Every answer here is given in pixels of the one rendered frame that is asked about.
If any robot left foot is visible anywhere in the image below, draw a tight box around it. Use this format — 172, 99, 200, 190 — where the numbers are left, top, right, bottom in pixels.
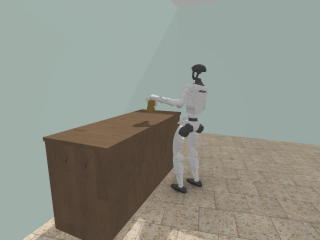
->
171, 183, 187, 194

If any robot left hand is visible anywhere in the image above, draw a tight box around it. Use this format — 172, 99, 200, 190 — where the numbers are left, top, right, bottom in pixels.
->
145, 94, 159, 108

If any robot left forearm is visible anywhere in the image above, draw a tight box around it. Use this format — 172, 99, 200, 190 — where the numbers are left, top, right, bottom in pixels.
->
157, 96, 181, 107

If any robot right hand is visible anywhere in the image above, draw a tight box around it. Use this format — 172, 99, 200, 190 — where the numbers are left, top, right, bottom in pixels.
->
177, 116, 188, 126

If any left robot upper arm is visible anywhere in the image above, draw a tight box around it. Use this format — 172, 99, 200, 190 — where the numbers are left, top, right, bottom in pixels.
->
176, 84, 195, 109

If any sponge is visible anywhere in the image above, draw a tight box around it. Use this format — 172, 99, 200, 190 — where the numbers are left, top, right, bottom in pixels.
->
146, 100, 156, 113

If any table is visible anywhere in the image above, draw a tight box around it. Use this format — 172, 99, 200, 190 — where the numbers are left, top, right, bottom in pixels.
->
43, 109, 181, 240

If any robot right thigh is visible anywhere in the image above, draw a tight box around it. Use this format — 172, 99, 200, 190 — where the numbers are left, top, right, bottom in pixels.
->
188, 124, 204, 159

